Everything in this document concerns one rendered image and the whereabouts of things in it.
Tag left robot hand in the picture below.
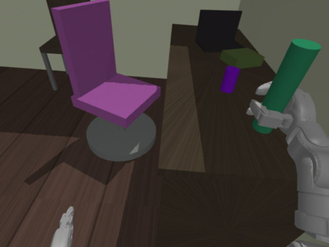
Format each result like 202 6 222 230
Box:
50 206 74 247

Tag chair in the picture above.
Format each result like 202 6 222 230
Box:
39 0 90 91

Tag desk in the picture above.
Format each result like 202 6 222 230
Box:
156 24 305 247

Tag right robot arm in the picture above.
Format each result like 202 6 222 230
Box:
286 121 329 247

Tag right robot hand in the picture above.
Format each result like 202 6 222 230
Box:
246 81 316 135

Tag office chair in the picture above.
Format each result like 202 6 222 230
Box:
51 0 161 162

